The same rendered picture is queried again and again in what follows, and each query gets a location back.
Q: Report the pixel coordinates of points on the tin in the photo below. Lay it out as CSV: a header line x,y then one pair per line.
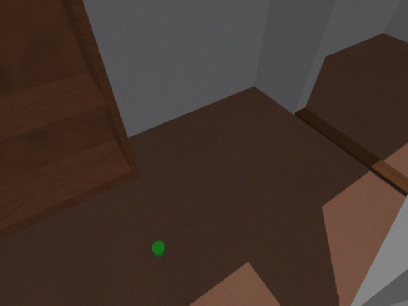
x,y
158,248

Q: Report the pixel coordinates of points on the bookshelf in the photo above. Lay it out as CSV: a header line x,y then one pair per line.
x,y
62,139

